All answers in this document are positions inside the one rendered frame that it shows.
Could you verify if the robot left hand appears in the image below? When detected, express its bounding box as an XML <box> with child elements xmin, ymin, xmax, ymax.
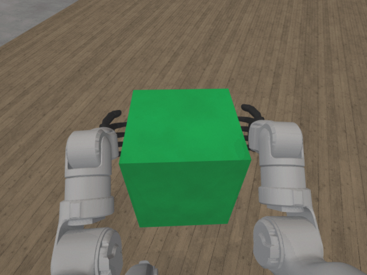
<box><xmin>99</xmin><ymin>110</ymin><xmax>127</xmax><ymax>157</ymax></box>

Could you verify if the robot right forearm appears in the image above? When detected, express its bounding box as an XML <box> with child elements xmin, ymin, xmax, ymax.
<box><xmin>248</xmin><ymin>120</ymin><xmax>323</xmax><ymax>248</ymax></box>

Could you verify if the robot left upper arm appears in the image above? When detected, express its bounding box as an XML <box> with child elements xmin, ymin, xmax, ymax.
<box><xmin>52</xmin><ymin>227</ymin><xmax>123</xmax><ymax>275</ymax></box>

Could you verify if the robot left forearm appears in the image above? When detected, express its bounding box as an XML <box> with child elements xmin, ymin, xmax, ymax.
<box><xmin>50</xmin><ymin>127</ymin><xmax>119</xmax><ymax>275</ymax></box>

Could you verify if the left robot thigh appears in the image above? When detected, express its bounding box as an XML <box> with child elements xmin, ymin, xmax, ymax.
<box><xmin>125</xmin><ymin>264</ymin><xmax>158</xmax><ymax>275</ymax></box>

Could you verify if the robot right hand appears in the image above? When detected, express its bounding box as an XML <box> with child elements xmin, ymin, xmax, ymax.
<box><xmin>238</xmin><ymin>104</ymin><xmax>264</xmax><ymax>152</ymax></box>

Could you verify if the robot right upper arm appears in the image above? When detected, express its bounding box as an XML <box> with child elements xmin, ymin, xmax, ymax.
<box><xmin>253</xmin><ymin>216</ymin><xmax>367</xmax><ymax>275</ymax></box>

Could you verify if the carton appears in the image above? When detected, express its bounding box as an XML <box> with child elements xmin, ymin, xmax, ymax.
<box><xmin>119</xmin><ymin>89</ymin><xmax>251</xmax><ymax>227</ymax></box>

